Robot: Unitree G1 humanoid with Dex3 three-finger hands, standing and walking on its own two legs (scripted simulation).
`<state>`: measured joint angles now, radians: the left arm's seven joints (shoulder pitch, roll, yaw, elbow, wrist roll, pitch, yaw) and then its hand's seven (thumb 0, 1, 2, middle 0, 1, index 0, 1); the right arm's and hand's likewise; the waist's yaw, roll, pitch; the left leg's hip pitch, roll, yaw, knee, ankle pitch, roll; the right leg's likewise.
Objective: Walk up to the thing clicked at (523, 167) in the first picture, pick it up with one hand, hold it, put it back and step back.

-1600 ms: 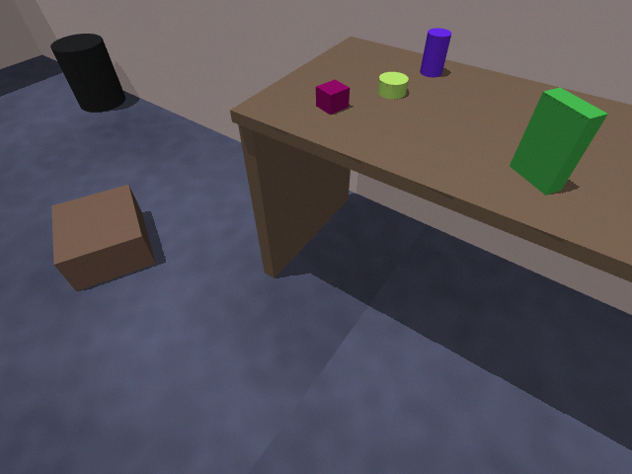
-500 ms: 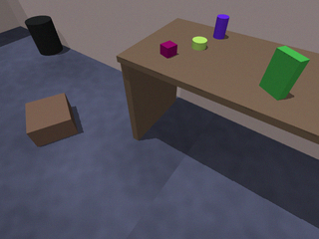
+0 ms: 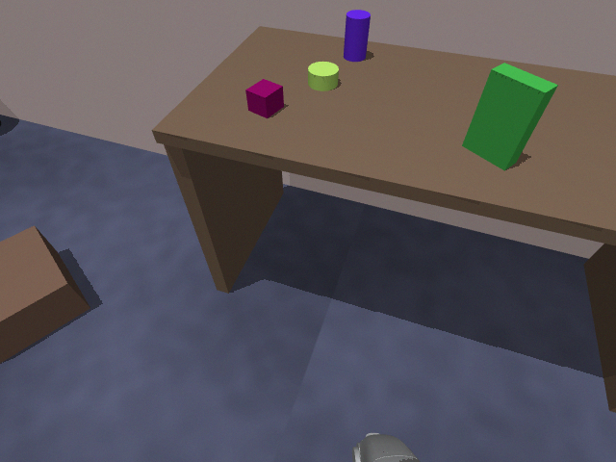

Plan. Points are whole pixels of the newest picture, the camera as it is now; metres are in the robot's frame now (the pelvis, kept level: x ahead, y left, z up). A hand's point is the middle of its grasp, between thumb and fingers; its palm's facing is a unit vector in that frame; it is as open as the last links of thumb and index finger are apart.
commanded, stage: walk up
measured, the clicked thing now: (504, 119) +0.69 -0.39 +0.06
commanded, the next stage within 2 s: none
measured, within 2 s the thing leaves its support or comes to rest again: neither
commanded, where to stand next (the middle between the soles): +0.17 +0.03 m, yaw -21 degrees
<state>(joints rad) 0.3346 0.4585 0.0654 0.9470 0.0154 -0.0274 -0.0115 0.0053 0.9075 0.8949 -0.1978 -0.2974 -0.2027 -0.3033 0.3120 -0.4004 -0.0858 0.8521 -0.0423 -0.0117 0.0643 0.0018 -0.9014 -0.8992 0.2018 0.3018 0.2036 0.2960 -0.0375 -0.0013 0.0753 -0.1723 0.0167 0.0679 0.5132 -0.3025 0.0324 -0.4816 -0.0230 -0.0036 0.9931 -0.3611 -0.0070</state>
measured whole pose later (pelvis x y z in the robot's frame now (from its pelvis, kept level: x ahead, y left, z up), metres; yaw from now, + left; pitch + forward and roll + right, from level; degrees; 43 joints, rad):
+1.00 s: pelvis +0.12 +0.07 -0.03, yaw -23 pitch -2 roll +0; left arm 0.25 0.41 0.05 0.82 0.04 0.02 -0.02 0.00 0.90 0.89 -0.20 -0.30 -0.21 -0.30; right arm 0.25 -0.45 -0.04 0.85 0.00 -0.01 -0.03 0.00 -0.90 -0.90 0.20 0.30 0.20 0.30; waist 0.01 0.02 0.11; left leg -0.45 0.08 0.02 0.97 -0.52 0.02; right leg -0.36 0.01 0.02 0.82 -0.43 -0.01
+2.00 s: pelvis +0.14 +0.06 +0.01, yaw -23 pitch -3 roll +0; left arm 0.07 0.34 0.02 1.16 0.01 0.01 -0.02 0.00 0.91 0.90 -0.20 -0.30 -0.20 -0.30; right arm 0.09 -0.35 0.00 1.14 -0.01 -0.03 0.00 0.00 -0.90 -0.90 0.20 0.30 0.20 0.30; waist 0.00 -0.01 0.05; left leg -0.13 0.04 0.05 0.36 -0.18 -0.02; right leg -0.11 -0.01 0.02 0.35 -0.20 0.02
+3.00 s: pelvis +0.14 +0.07 +0.01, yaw -23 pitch -3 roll +0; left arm 0.12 0.35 -0.01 1.14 0.01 0.00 0.00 0.00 0.91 0.89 -0.20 -0.30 -0.20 -0.30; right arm 0.09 -0.35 -0.01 1.15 -0.01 -0.01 0.01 0.00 -0.90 -0.90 0.20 0.30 0.20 0.30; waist 0.00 0.00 0.05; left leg -0.11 0.02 0.05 0.32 -0.16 -0.01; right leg -0.09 -0.03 0.01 0.32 -0.18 0.03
